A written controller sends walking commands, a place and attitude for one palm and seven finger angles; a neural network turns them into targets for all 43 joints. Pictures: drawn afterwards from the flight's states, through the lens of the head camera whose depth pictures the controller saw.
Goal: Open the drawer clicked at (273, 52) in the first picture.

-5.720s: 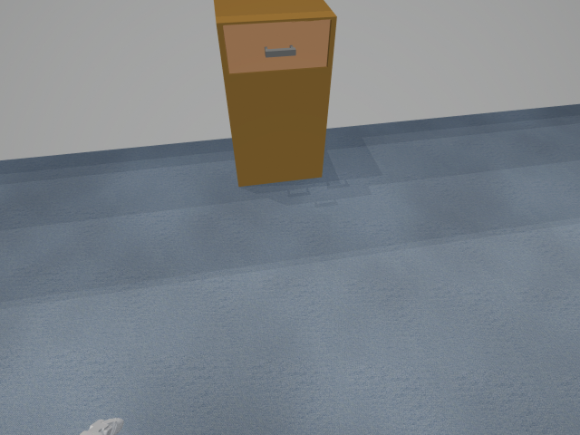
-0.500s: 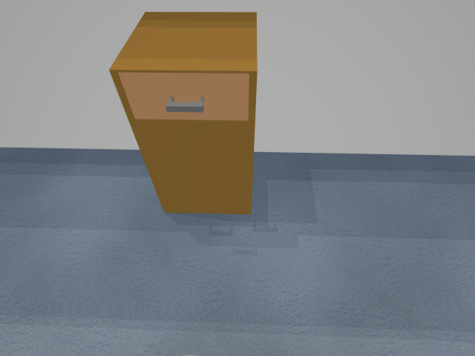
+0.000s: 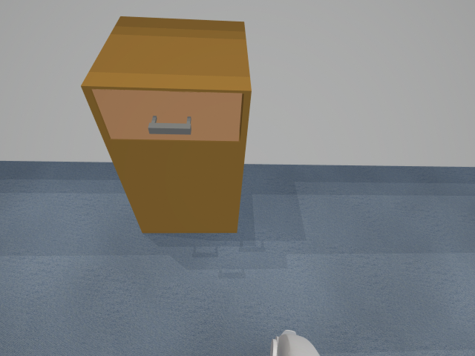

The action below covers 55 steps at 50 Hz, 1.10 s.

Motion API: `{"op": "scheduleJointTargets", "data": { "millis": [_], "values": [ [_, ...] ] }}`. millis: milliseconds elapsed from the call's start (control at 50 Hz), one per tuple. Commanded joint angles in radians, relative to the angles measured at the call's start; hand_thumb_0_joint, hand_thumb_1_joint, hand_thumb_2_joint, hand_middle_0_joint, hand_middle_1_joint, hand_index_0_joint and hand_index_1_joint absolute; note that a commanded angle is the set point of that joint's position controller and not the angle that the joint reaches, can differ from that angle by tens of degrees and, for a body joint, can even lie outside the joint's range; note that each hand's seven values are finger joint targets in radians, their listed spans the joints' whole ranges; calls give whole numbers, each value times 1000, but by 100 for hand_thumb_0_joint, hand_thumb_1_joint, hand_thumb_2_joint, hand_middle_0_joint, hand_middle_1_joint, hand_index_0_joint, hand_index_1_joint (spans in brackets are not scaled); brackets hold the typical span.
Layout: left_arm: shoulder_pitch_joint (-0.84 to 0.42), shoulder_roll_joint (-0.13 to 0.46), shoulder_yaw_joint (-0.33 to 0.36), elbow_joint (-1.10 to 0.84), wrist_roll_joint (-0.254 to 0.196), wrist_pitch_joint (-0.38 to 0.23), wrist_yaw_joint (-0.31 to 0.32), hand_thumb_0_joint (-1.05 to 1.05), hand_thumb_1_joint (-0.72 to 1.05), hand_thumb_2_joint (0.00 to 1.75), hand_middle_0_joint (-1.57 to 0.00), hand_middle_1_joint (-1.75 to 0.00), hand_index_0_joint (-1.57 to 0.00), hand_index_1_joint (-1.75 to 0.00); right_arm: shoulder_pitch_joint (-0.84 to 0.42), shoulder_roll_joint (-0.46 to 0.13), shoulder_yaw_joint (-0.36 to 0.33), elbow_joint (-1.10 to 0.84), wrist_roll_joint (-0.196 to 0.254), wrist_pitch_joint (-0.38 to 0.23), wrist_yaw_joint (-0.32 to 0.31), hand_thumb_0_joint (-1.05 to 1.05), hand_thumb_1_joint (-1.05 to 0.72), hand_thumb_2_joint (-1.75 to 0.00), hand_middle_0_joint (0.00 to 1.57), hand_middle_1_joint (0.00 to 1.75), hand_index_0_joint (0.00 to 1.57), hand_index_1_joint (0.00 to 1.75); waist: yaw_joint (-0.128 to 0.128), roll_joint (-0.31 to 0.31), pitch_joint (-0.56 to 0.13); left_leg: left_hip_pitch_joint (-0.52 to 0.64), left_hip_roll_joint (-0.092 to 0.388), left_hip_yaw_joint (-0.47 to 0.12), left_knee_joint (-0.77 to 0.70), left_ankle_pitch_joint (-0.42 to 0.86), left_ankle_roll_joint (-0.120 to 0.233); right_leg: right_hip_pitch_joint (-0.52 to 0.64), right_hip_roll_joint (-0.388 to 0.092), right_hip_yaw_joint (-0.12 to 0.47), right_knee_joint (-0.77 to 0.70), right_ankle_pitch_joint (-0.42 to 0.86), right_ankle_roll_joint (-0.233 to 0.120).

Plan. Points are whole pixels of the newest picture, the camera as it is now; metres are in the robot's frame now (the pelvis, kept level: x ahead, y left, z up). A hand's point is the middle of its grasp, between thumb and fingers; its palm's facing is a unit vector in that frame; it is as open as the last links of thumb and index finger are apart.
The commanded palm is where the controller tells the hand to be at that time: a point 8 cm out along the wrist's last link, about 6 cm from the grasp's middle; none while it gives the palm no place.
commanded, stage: take the last steps up to it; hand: left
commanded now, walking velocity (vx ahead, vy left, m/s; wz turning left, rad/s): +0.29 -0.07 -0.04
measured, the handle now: (171, 124) +0.71 +0.21 -0.07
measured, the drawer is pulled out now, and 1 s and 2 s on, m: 0.00 0.00 0.00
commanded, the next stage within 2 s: come to a stop and stand still in 0.32 s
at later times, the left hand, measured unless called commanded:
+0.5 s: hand (170, 338) +0.18 +0.13 -0.17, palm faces +0.06 -0.98 -0.19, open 7.3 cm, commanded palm none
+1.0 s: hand (178, 321) +0.21 +0.12 -0.17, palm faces +0.00 -0.95 -0.33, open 7.4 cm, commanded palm none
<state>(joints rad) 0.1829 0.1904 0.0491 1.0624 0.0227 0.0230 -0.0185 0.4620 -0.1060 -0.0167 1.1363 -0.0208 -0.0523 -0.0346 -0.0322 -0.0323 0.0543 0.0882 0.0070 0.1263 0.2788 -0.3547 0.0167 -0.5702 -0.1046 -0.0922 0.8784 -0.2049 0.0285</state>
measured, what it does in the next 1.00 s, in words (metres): walks ahead: right foot, then left foot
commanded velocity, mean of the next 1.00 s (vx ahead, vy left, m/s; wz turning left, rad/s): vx -0.02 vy -0.03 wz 0.01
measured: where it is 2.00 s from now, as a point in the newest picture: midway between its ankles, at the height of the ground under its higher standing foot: outside the picture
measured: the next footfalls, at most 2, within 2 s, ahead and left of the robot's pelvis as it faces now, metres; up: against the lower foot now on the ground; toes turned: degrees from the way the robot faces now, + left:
right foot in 0.12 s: +0.20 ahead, -0.14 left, +0.00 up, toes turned -9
left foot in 0.54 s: +0.29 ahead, +0.09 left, +0.00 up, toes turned +6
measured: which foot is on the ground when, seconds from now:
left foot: down 0.00-0.12, up 0.14-0.52, down 0.54-0.96, up 0.98-1.00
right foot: up 0.00-0.10, down 0.12-0.64, up 0.66-0.92, down 0.94-1.00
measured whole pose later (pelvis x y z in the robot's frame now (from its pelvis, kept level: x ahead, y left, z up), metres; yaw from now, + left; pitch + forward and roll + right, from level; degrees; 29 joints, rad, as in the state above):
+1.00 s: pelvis +0.16 -0.09 -0.01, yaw -3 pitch -1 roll +2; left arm 0.22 0.19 0.06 1.00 0.03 0.03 0.03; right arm 0.15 -0.22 -0.08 1.03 -0.01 0.07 -0.03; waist 0.00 0.05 0.08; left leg -0.40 0.09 0.06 0.67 -0.35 -0.03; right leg -0.27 -0.04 -0.05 0.65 -0.37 -0.01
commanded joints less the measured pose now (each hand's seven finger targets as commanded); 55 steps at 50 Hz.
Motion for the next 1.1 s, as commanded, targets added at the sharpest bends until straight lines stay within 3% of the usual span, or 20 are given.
{"op": "scheduleJointTargets", "data": {
  "millis": [0, 20, 80, 100, 120, 140, 200, 280, 440, 500, 540, 560, 600, 680, 780, 880, 900, 940, 960, 1080],
  "values": [
    [-142, 19, -6, -107, -8, -44, -8, 0, 90, 90, -20, -30, -20, -30, 84, -169, -36, -5, -10, -15, -10, 0, -90, -90, 20, 30, 20, 30, -22, 180, 114, -24, 285, -103, 3, 752, 109, -16, 28, -35, -186, -27, -41],
    [-118, 24, -4, -100, -8, -49, -6, 0, 90, 90, -20, -30, -20, -30, 82, -174, -37, 1, -9, -14, -9, 0, -90, -90, 20, 30, 20, 30, -11, 172, 92, -44, 284, -97, 47, 850, 106, 67, 55, -54, -216, -44, -56],
    [219, 97, 26, 2, 1, -73, 5, 0, 90, 90, -20, -30, -20, -30, 27, -190, -44, -9, 8, -16, -3, 0, -90, -90, 20, 30, 20, 30, 148, 92, -95, -218, 219, -39, 424, 828, 45, 561, 72, -31, -352, 103, -97],
    [347, 194, 52, 33, 9, -86, 19, 0, 90, 90, -20, -30, -20, -30, 58, -141, -40, -25, 21, -17, 8, 0, -90, -90, 20, 30, 20, 30, 187, -112, -222, -446, 98, 18, 738, 383, 4, 800, -170, 264, -386, 207, -186],
    [380, 253, 59, 43, -11, -84, 22, 0, 90, 90, -20, -30, -20, -30, 70, -112, -35, -49, 26, -14, 5, 0, -90, -90, 20, 30, 20, 30, 151, -205, -280, -575, -2, -47, 1029, -232, -11, 817, -358, 550, -503, 358, -282],
    [300, 237, 56, 25, -19, -77, 27, 0, 90, 90, -20, -30, -20, -30, 27, -126, -38, -52, 29, -7, 5, 0, -90, -90, 20, 30, 20, 30, 143, -106, -220, -589, 53, -131, 1105, -205, 12, 706, -346, 516, -566, 181, -306],
    [76, 107, 18, -35, -14, -78, 37, 0, 90, 90, -20, -30, -20, -30, -56, -79, -40, -62, 4, 18, 18, 0, -90, -90, 20, 30, 20, 30, 43, 22, 13, -578, 140, -144, 1034, -12, 6, 307, -242, 301, -664, -27, -210],
    [47, 53, -4, -34, -4, -89, 38, 0, 90, 90, -20, -30, -20, -30, 13, -49, -35, -45, -4, 52, 25, 0, -90, -90, 20, 30, 20, 30, -25, -72, 18, -478, 132, -94, 824, 48, -25, 176, -149, 106, -705, 60, -176],
    [124, 71, 0, -1, -2, -80, 38, 0, 90, 90, -20, -30, -20, -30, -189, -55, -17, -103, 3, 28, 27, 0, -90, -90, 20, 30, 20, 30, 35, -62, -19, -440, 85, -55, 378, 83, -49, 378, -133, 105, -609, 315, -194],
    [140, 34, -19, 13, -15, -60, 49, 0, 90, 90, -20, -30, -20, -30, -125, -96, -8, -64, 7, 13, 14, 0, -90, -90, 20, 30, 20, 30, 17, 46, -78, -186, 121, -108, 138, 519, -42, 336, -36, 43, -451, 278, -92],
    [198, 13, -25, 18, -20, -44, 61, 0, 90, 90, -20, -30, -20, -30, -154, -177, -19, -74, 10, 18, 0, 0, -90, -90, 20, 30, 20, 30, 45, 139, -89, -168, 261, -193, 155, 841, 38, 341, 13, 28, -443, 32, -37],
    [206, 20, -25, 19, -11, -32, 64, 0, 90, 90, -20, -30, -20, -30, -180, -189, -25, -84, 13, 31, -2, 0, -90, -90, 20, 30, 20, 30, 49, 112, -31, -201, 267, -173, 145, 763, 46, 319, 27, 39, -446, -40, -38],
    [197, 47, -16, 10, -13, -9, 59, 0, 90, 90, -20, -30, -20, -30, -205, -191, -29, -92, 17, 42, -16, 0, -90, -90, 20, 30, 20, 30, 42, 252, -6, -244, 295, -235, 64, 807, 90, 317, 36, 8, -330, -107, -19],
    [181, 61, 5, -30, -6, 13, 54, 0, 90, 90, -20, -30, -20, -30, -190, -236, -59, -108, 8, 61, -36, 0, -90, -90, 20, 30, 20, 30, 18, 214, -100, -138, 387, -257, 84, 1012, 194, 172, 55, 86, 44, -368, -21],
    [153, 36, 21, -71, -7, 18, 48, 0, 90, 90, -20, -30, -20, -30, -270, -242, -79, -155, 0, 72, -27, 0, -90, -90, 20, 30, 20, 30, 27, 150, -214, -96, 344, -186, 131, 848, 176, 130, 63, 102, 103, -302, -1],
    [215, 32, 22, -63, -5, 9, 43, 0, 90, 90, -20, -30, -20, -30, -330, -236, -81, -169, -1, 81, 0, 0, -90, -90, 20, 30, 20, 30, 68, 194, -162, -339, 272, -156, 149, 379, 95, 386, 62, 35, -302, -87, -12],
    [239, 62, 23, -53, 2, 3, 45, 0, 90, 90, -20, -30, -20, -30, -324, -209, -79, -169, 5, 85, 6, 0, -90, -90, 20, 30, 20, 30, 79, 92, -142, -403, 204, -121, 217, 204, 46, 437, 41, 61, -449, 10, -11],
    [131, 193, 29, -97, 14, -6, 50, 0, 90, 90, -20, -30, -20, -30, -332, -114, -58, -208, 11, 101, 20, 0, -90, -90, 20, 30, 20, 30, 63, -282, -14, -523, 26, -77, 513, -179, -31, 251, -246, 393, -655, 33, -142],
    [85, 187, 25, -115, 12, -2, 51, 0, 90, 90, -20, -30, -20, -30, -326, -126, -63, -204, 8, 110, 24, 0, -90, -90, 20, 30, 20, 30, 55, -185, -11, -461, 39, -130, 612, -176, -24, 150, -260, 357, -679, -91, -192],
    [18, 121, 9, -110, 2, -22, 52, 0, 90, 90, -20, -30, -20, -30, -213, -121, -50, -117, 10, 94, 22, 0, -90, -90, 20, 30, 20, 30, 16, -104, -9, -461, 37, -124, 622, -46, -25, 287, -123, 188, -592, 125, -171]
  ]
}}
